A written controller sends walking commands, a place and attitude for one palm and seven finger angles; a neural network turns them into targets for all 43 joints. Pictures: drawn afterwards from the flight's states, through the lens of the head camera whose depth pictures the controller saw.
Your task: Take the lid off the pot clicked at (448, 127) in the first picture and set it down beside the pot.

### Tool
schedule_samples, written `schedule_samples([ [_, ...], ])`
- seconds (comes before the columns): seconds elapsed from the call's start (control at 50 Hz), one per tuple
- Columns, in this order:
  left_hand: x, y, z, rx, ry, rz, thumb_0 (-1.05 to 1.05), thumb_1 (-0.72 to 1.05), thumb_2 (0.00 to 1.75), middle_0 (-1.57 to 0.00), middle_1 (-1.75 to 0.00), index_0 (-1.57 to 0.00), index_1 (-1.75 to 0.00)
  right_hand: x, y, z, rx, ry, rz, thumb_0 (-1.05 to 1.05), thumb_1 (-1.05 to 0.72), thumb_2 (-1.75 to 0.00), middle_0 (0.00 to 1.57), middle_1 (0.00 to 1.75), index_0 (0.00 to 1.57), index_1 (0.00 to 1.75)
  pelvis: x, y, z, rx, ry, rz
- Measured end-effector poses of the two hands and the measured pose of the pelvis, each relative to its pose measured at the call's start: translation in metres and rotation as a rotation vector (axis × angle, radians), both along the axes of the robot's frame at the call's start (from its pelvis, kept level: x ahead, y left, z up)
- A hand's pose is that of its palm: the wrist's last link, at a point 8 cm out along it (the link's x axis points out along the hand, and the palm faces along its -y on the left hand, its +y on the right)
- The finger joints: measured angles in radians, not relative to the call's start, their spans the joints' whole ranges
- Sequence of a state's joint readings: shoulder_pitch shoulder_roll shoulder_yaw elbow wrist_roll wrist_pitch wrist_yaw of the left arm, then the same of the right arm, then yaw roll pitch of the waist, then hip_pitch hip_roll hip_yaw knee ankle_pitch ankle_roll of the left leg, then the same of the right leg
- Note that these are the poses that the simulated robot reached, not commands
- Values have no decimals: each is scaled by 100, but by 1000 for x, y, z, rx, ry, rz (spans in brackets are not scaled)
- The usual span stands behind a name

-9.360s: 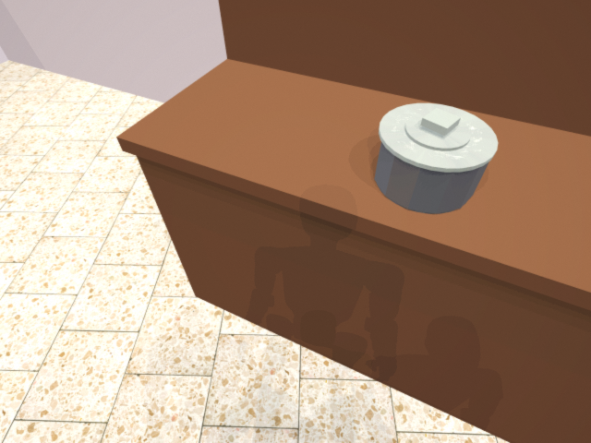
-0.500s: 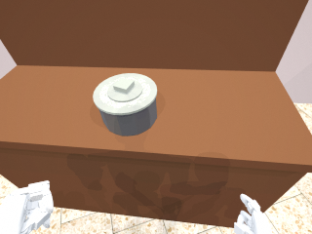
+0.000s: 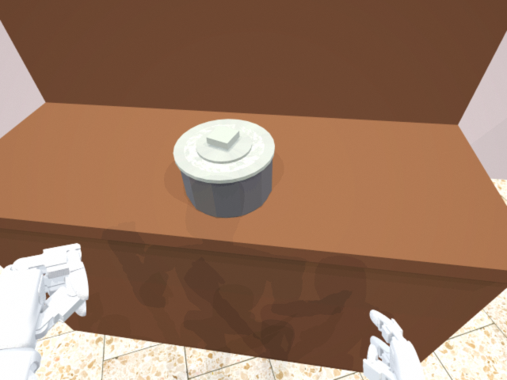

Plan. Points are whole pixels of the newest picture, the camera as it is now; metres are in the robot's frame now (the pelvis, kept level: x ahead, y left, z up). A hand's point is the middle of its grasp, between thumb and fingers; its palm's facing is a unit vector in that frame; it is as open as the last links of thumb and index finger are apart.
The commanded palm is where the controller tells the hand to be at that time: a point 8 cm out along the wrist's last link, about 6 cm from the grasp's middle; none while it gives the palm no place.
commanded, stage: reach forward and open the fingers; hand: left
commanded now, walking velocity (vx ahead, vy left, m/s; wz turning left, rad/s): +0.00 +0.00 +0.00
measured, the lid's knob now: (223, 137) +0.52 +0.13 +0.13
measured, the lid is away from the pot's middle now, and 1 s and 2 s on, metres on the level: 0.00 0.00 0.00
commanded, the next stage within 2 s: move the open hand above the knob in 1.10 s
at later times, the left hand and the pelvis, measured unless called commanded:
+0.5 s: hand (74, 268) +0.20 +0.26 +0.14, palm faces -0.13 -0.01 -0.99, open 4.1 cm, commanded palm +0.18 +0.26 +0.20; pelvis -0.02 +0.01 +0.00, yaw +1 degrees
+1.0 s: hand (89, 219) +0.25 +0.25 +0.18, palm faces -0.08 +0.00 -1.00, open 9.8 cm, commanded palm +0.22 +0.24 +0.24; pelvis -0.04 +0.00 +0.00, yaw +1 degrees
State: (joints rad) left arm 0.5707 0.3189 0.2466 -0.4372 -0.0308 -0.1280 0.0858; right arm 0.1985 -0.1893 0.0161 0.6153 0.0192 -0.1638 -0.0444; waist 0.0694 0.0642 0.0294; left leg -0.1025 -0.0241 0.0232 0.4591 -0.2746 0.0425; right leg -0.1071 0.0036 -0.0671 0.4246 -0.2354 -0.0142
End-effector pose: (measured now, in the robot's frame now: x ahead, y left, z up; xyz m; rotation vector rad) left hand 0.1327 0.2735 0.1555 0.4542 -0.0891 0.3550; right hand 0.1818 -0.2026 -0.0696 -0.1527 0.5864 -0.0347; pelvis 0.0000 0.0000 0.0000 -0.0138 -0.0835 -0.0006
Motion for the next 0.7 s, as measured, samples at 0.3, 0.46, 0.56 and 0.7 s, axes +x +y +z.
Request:
schedule_samples([
  [0.3,36,-4,29,1032,360,-96,0,65,104,-123,-125,-124,-125,4,3,-23,28,149,42,2,-90,-90,20,30,20,30,-13,15,-5,5,78,-14],
  [0.46,50,-9,34,1051,468,-207,0,40,120,-116,-98,-116,-98,12,5,-18,50,111,46,1,-90,-90,20,30,20,30,-16,14,-2,5,64,14],
  [0.56,62,-15,47,1099,454,-253,0,24,130,-110,-81,-111,-80,9,4,-15,39,105,65,1,-90,-90,20,30,20,30,-22,10,-1,6,56,22],
  [0.7,72,-14,59,1081,445,-236,0,3,142,-102,-56,-102,-56,-3,-2,-16,49,117,68,1,-90,-90,20,30,20,30,-29,6,0,9,50,22],
])
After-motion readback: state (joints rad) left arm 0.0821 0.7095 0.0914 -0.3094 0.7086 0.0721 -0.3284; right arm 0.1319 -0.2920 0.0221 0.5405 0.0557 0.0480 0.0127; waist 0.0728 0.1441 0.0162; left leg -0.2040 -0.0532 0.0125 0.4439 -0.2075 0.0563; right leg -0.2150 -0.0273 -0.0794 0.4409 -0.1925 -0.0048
